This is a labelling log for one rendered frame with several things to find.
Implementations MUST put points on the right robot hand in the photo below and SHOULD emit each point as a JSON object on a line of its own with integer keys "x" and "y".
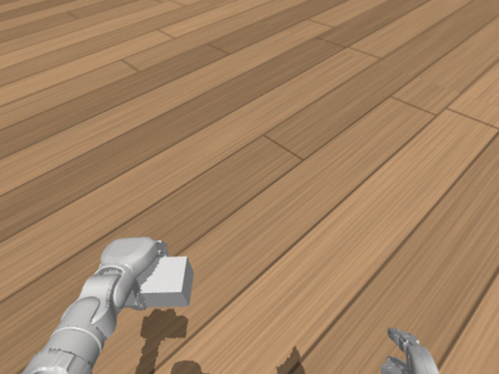
{"x": 419, "y": 359}

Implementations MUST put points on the left robot hand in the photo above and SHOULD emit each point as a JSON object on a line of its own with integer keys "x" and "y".
{"x": 137, "y": 254}

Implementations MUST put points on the carton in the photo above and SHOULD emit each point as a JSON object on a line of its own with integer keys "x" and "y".
{"x": 167, "y": 282}

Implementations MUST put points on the left robot arm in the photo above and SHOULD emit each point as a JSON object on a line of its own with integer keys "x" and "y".
{"x": 76, "y": 343}

